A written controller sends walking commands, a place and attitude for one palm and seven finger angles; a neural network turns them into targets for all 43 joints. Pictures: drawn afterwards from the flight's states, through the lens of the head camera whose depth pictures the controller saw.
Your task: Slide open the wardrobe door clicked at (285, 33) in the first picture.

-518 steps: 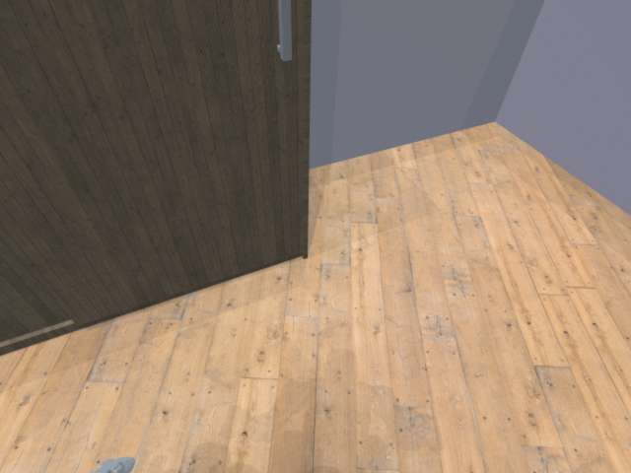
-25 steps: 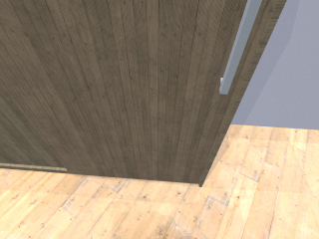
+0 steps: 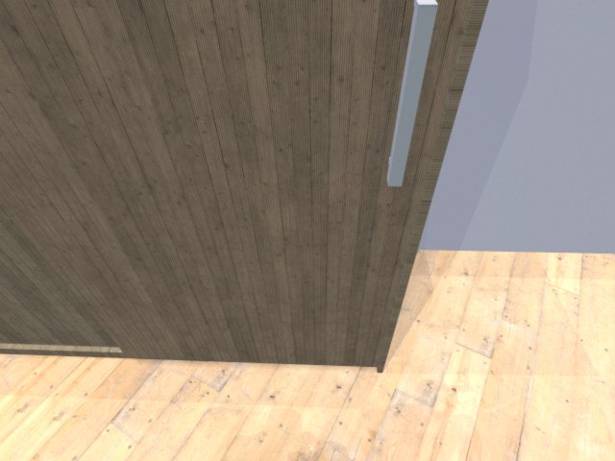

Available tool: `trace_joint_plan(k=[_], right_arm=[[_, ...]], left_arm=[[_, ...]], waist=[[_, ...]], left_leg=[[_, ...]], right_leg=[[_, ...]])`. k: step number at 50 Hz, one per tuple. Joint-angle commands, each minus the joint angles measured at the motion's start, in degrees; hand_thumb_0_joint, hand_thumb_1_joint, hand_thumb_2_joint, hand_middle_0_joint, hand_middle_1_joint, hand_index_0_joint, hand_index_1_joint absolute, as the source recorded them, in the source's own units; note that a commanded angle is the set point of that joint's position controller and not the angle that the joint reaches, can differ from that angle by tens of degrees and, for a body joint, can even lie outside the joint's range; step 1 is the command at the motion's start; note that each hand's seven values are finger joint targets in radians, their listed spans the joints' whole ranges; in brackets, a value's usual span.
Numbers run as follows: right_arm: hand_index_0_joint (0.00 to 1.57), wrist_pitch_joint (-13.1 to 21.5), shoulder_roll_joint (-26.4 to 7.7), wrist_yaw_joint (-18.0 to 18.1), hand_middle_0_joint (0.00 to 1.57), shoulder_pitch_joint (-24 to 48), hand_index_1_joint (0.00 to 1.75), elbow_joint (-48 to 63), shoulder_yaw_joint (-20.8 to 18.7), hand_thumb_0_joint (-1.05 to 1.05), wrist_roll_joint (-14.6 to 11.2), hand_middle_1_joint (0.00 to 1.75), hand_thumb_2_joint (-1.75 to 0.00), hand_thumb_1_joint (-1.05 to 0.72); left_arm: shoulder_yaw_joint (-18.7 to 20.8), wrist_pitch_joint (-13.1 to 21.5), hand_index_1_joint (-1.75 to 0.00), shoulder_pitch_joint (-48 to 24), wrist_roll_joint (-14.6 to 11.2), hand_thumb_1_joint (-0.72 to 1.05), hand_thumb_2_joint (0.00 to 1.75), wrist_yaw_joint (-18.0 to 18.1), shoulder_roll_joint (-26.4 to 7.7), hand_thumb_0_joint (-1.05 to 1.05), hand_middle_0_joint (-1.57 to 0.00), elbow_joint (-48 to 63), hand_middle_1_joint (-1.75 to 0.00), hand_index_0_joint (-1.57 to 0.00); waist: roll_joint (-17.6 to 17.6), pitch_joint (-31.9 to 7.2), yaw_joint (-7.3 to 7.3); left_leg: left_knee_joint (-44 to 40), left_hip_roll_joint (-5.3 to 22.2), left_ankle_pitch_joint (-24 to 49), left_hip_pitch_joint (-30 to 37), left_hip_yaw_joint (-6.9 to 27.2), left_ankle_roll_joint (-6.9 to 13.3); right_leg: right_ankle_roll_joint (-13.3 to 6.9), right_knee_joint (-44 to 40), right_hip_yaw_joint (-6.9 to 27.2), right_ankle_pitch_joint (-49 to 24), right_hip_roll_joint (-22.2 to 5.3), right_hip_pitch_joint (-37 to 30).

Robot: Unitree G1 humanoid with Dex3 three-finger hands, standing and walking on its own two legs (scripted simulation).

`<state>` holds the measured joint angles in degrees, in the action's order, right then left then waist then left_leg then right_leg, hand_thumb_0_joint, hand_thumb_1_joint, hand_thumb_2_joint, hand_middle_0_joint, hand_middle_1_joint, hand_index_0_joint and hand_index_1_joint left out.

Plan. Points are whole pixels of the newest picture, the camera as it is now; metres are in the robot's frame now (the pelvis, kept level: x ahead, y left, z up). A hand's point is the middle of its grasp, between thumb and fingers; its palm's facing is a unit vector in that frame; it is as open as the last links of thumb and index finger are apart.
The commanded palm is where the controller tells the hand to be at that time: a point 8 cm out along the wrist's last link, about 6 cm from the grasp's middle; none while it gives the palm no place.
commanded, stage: look again from close up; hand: right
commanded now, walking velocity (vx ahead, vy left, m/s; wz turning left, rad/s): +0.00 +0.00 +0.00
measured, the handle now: (405, 101) +0.55 -0.11 +0.22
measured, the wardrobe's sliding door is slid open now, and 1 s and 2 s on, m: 0.00 0.00 0.00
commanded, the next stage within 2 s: none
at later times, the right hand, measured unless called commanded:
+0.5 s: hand out of the picture -0.03 -0.16 -0.18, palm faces +0.02 +0.99 -0.17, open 7.4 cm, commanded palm none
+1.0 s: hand out of the picture -0.02 -0.14 -0.18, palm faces +0.02 +0.99 -0.15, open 7.4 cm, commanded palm none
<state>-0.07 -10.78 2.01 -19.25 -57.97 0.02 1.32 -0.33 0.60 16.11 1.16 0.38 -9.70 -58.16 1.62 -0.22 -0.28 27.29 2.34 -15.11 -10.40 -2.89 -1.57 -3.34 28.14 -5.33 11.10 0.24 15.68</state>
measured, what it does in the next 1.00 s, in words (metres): stands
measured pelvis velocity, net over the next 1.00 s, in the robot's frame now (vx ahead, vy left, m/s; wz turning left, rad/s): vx -0.01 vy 0.01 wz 0.01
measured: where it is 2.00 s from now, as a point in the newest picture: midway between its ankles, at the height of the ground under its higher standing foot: outside the picture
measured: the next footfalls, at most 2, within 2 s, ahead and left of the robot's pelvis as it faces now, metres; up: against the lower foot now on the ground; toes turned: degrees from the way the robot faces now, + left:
none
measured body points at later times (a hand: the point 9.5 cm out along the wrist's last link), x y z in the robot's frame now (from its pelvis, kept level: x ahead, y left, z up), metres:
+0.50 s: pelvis -0.01 +0.01 +0.00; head -0.01 -0.01 +0.45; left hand +0.01 +0.24 -0.15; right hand -0.03 -0.21 -0.16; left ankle +0.00 +0.14 -0.74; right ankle +0.05 -0.08 -0.74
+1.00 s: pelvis -0.01 +0.01 +0.00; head -0.01 +0.00 +0.45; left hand -0.01 +0.23 -0.15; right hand -0.02 -0.20 -0.16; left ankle +0.00 +0.14 -0.74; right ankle +0.05 -0.08 -0.74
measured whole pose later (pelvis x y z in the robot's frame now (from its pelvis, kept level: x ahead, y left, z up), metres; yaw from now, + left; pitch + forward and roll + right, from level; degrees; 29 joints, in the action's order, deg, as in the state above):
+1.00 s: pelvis -0.01 +0.01 +0.00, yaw +0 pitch -2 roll +1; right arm 0.6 -8.1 2.2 -20.6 -61.3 0.5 1.1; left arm -0.3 0.2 17.5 0.8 0.6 -7.5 -63.7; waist 1.3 0.6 -0.1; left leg 24.9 1.0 -13.3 -9.9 -2.9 -0.4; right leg -2.0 25.2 -5.2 8.9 -0.9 14.7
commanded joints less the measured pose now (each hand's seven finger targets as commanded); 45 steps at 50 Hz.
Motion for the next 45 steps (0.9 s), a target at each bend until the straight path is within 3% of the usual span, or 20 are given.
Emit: trace_joint_plan(k=[1,7,16,27,31,45], right_arm=[[0.20,0.83,-4.77,0.12,0.20,-3.79,0.30,1.78,-0.64,0.00,-0.04,0.30,-0.90,-0.90],[0.20,1.07,-4.97,0.14,0.20,-4.37,0.30,1.14,-0.46,0.00,0.02,0.30,-0.90,-0.90],[0.20,1.11,-4.30,0.17,0.20,-5.20,0.30,-0.39,-0.25,0.00,-0.10,0.30,-0.90,-0.90],[0.20,1.46,-3.64,0.38,0.20,-5.69,0.30,-1.36,-0.19,0.00,-0.17,0.30,-0.90,-0.90],[0.20,1.33,-3.12,0.37,0.20,-5.62,0.30,-1.71,-0.15,0.00,-0.25,0.30,-0.90,-0.90],[0.20,1.45,-2.09,0.48,0.20,-5.77,0.30,-1.82,-0.33,0.00,-0.32,0.30,-0.90,-0.90]], left_arm=[[2.01,0.81,-0.30,0.66,-0.30,0.90,0.90,0.55,-8.41,0.00,-0.20,2.84,-0.30,-0.20],[1.98,0.87,-0.30,1.08,-0.43,0.90,0.90,0.43,-8.44,0.00,-0.20,1.85,-0.30,-0.20],[1.80,0.48,-0.30,1.31,-0.50,0.90,0.90,0.39,-7.41,0.00,-0.20,0.08,-0.30,-0.20],[1.56,0.73,-0.30,2.39,-0.65,0.90,0.90,0.49,-6.06,0.00,-0.20,-1.79,-0.30,-0.20],[1.49,0.45,-0.30,2.43,-0.62,0.90,0.90,0.52,-5.50,0.00,-0.20,-2.15,-0.30,-0.20],[1.47,0.52,-0.30,3.66,-0.61,0.90,0.90,0.68,-4.14,0.00,-0.20,-3.15,-0.30,-0.20]], waist=[[-3.20,4.80,0.05],[-2.67,2.97,0.18],[-1.74,5.27,0.35],[-2.03,3.80,0.19],[-1.80,6.09,0.24],[-1.97,5.01,0.27]], left_leg=[[-4.74,2.94,0.27,-2.88,3.65,3.24],[-5.43,3.32,1.34,-2.27,3.73,3.13],[-7.23,3.56,-1.65,-4.25,4.60,3.18],[-7.59,3.78,1.37,-3.09,5.05,3.23],[-8.30,3.77,-1.35,-4.47,5.27,3.28],[-8.13,3.61,0.34,-3.99,5.37,3.45]], right_leg=[[0.91,-11.60,11.19,10.84,-7.28,2.62],[0.87,-11.66,11.01,8.97,-7.38,0.66],[1.41,-11.94,10.31,10.48,-6.79,1.09],[1.58,-10.47,9.09,5.53,-6.76,-0.35],[1.91,-10.95,8.85,7.90,-6.45,0.81],[2.00,-10.13,8.26,5.59,-6.61,-0.20]])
